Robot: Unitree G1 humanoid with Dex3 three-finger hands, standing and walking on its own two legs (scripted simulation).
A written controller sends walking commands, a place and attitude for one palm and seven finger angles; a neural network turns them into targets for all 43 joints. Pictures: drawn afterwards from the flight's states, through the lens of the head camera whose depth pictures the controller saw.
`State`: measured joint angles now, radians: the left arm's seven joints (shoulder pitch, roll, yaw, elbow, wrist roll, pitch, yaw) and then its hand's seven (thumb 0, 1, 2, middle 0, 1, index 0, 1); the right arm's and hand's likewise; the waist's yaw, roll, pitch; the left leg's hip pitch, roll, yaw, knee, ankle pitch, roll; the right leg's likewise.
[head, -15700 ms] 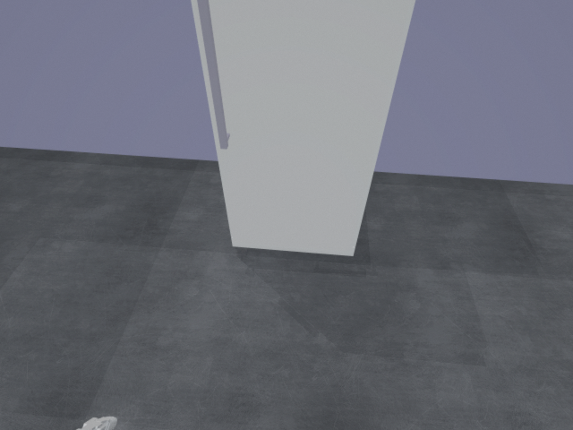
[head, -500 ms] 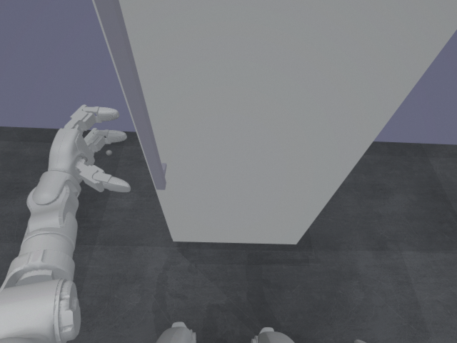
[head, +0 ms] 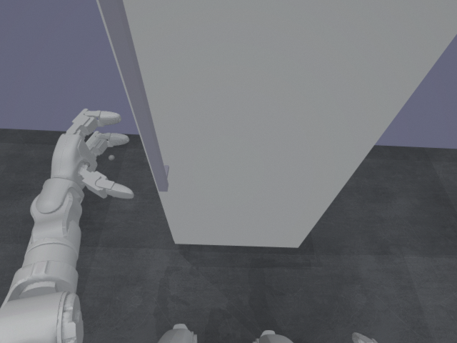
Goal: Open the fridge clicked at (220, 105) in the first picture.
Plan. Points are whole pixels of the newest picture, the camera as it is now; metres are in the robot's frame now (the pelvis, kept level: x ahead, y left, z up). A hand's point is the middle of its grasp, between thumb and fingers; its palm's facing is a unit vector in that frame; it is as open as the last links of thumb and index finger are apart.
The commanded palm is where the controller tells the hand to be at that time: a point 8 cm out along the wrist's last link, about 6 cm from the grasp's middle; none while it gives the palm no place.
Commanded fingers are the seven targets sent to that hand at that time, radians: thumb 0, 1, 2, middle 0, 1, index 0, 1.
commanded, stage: move the hooked fingers beside the handle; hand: left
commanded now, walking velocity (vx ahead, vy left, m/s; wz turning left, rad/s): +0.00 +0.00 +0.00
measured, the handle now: (144, 99) +0.48 +0.15 +0.15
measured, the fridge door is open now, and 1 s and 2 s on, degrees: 0 0 0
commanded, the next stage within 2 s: feel for the door with the fingertips in 0.18 s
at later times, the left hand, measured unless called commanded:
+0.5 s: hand (128, 155) +0.42 +0.18 +0.07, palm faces -0.06 -1.00 +0.01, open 14.0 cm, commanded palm +0.39 +0.24 +0.08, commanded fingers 0.00 -0.50 0.30 -0.30 -1.20 -0.30 -1.20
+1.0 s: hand (137, 147) +0.43 +0.17 +0.08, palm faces -0.03 -1.00 -0.02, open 14.0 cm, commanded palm +0.41 +0.22 +0.08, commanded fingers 0.00 -0.50 0.30 -0.30 -1.20 -0.30 -1.20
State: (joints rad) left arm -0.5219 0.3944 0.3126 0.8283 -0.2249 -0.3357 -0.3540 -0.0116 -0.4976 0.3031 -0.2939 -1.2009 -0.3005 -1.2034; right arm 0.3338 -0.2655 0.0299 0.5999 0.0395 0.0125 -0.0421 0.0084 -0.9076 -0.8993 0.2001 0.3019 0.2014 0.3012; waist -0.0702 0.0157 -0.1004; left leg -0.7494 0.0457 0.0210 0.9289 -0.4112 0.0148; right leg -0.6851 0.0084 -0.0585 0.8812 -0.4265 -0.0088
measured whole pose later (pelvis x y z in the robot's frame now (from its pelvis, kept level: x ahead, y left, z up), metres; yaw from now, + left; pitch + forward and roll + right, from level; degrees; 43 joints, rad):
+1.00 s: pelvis +0.00 -0.01 +0.00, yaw +0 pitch +13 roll -1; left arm -0.63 0.35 0.26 0.91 -0.18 -0.36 -0.25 -0.01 -0.50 0.30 -0.29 -1.20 -0.30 -1.20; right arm 0.32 -0.26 0.03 0.63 0.03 0.01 -0.03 0.01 -0.91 -0.90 0.20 0.30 0.20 0.30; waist -0.08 0.02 -0.09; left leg -0.75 0.05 0.01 0.93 -0.40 0.00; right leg -0.69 0.01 -0.06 0.90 -0.43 -0.02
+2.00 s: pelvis -0.01 +0.00 +0.00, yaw +0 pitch +12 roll -2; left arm -0.60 0.29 0.21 0.87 -0.16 -0.37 -0.18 -0.01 -0.50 0.30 -0.30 -1.20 -0.30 -1.20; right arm 0.32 -0.25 0.02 0.62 0.03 0.01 -0.02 0.01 -0.91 -0.90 0.20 0.30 0.20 0.30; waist -0.08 0.02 -0.10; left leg -0.75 0.04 0.02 0.93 -0.40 0.01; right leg -0.69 0.01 -0.06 0.90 -0.42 -0.01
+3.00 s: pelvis +0.00 -0.01 +0.00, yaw +0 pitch +13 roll -1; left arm -0.59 0.25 0.18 0.85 -0.15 -0.38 -0.12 -0.01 -0.50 0.30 -0.30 -1.20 -0.29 -1.20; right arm 0.32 -0.25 0.01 0.62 0.02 0.01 0.00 0.01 -0.91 -0.90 0.20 0.30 0.20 0.30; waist -0.08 0.02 -0.10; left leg -0.73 0.05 0.02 0.91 -0.41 0.00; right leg -0.68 0.01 -0.06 0.90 -0.44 -0.03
